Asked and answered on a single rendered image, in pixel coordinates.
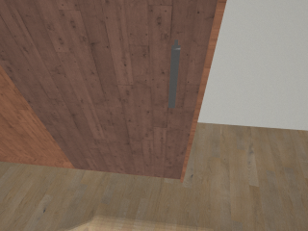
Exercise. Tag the wardrobe door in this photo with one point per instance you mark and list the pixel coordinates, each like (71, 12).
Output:
(22, 134)
(97, 72)

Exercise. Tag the handle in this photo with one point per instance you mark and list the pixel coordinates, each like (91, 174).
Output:
(173, 75)

